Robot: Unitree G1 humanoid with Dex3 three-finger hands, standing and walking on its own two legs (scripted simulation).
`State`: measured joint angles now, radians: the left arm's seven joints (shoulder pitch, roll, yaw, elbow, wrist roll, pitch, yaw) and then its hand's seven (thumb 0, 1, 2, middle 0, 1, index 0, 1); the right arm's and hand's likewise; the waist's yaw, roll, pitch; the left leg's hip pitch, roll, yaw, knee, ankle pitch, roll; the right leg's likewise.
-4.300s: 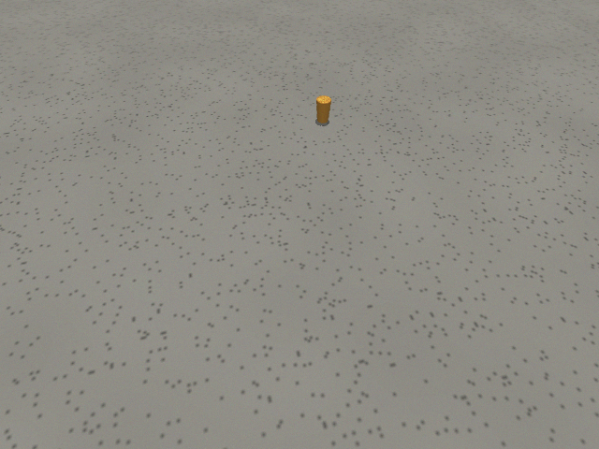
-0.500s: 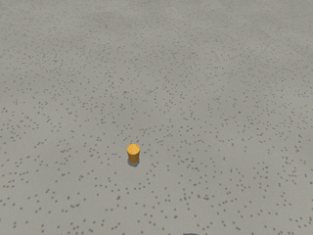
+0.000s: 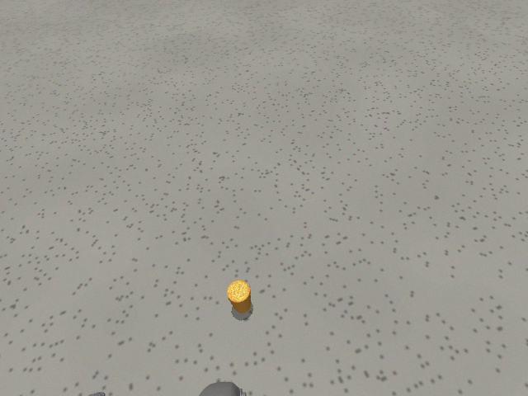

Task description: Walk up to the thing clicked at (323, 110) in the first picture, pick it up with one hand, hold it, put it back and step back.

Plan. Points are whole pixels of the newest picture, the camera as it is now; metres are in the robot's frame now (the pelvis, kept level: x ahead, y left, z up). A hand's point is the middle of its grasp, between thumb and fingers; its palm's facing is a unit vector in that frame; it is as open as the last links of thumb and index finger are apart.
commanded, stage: walk up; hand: left
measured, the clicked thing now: (240, 298) +0.55 +0.17 -0.70
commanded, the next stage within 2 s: stand in 1.66 s
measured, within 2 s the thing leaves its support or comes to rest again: neither
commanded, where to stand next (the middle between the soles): +0.18 +0.02 m, yaw +0 degrees
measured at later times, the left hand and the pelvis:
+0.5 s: hand out of the picture +0.15 +0.30 -0.17, palm faces -0.05 -0.92 -0.38, open 7.4 cm; pelvis +0.10 +0.03 -0.01, yaw +0 degrees
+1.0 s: hand (137, 338) +0.25 +0.27 -0.14, palm faces -0.04 -0.94 -0.33, open 7.4 cm; pelvis +0.13 +0.03 +0.01, yaw -1 degrees
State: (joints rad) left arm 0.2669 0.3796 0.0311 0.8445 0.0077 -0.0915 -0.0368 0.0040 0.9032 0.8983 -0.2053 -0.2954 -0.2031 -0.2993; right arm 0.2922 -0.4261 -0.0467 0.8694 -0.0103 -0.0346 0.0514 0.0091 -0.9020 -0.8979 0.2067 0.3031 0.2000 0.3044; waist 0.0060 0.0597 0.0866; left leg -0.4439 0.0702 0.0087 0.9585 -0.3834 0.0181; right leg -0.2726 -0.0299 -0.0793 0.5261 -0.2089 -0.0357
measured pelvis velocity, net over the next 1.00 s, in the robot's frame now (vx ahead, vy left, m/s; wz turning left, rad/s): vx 0.13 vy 0.03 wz -0.02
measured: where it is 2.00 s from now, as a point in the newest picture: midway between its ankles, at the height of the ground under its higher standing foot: outside the picture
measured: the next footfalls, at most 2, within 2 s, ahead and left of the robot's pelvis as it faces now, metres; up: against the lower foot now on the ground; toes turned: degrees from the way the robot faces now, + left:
left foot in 0.18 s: +0.18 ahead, +0.16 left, +0.00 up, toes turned +3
right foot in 0.46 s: +0.18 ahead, -0.10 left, +0.00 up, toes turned -2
